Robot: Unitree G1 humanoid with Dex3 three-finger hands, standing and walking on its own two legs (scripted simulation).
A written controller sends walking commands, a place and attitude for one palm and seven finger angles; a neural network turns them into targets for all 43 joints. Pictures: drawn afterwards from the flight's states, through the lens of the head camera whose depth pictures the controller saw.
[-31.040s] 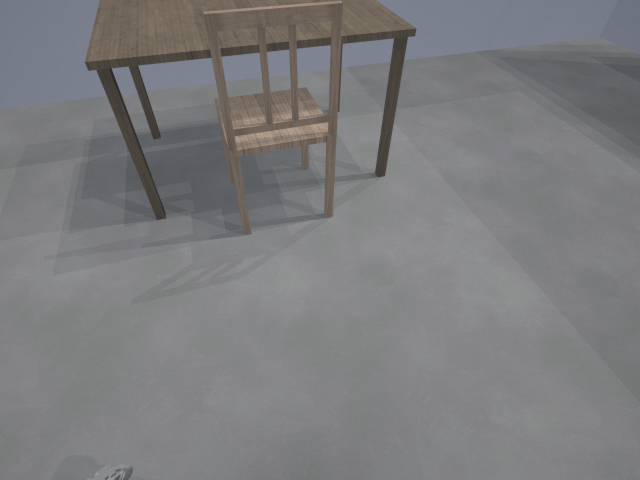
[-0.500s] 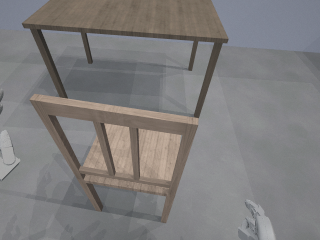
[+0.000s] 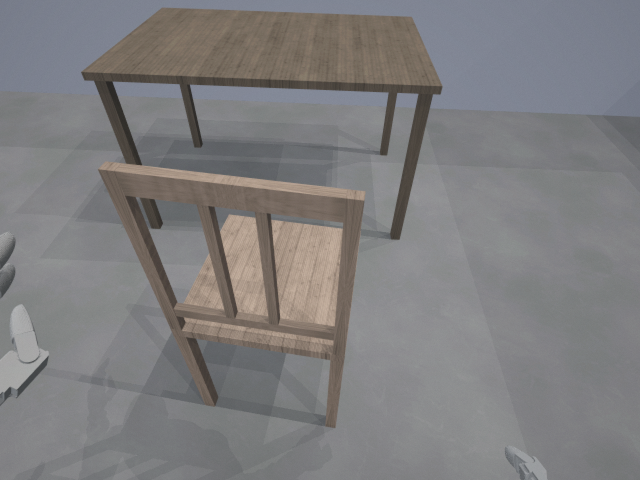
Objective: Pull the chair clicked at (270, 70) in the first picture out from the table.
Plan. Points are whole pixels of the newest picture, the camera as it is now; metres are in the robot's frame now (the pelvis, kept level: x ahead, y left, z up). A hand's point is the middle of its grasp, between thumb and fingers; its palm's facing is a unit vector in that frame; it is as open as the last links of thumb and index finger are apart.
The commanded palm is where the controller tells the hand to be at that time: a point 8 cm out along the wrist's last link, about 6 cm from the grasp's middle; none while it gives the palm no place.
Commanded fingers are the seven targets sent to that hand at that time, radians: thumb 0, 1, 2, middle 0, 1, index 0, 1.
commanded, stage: stop stepping back and stand still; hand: left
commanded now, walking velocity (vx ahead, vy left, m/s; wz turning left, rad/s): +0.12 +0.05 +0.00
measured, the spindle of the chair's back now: (220, 266) +0.52 +0.21 -0.08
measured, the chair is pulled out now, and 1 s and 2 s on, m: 0.61 0.61 0.61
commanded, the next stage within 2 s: let the arm hang, fingers relaxed in 0.44 s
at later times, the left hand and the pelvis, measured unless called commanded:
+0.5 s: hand (14, 394) +0.16 +0.27 +0.16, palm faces +0.44 -0.81 -0.39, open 7.4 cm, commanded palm +0.11 +0.31 +0.18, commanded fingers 0.00 0.90 0.90 -0.20 -0.30 -0.20 -0.30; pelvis -0.04 +0.01 +0.00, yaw -1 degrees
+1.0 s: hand out of the picture -0.02 +0.20 -0.17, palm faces +0.04 -0.98 -0.21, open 7.0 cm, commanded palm none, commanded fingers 0.00 0.90 0.90 -0.20 -0.30 -0.20 -0.30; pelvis -0.05 +0.01 +0.00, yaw +0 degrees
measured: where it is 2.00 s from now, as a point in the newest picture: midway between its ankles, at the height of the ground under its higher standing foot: outside the picture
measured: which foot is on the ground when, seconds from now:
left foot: down 0.00-1.00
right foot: down 0.00-1.00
